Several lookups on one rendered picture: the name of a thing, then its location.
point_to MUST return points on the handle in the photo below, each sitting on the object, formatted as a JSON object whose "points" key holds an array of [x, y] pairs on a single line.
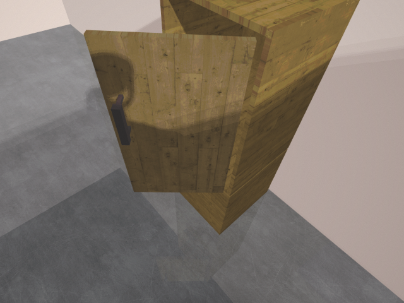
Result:
{"points": [[119, 118]]}

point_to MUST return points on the cupboard door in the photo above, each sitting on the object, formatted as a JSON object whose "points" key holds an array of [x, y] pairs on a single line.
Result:
{"points": [[183, 96]]}

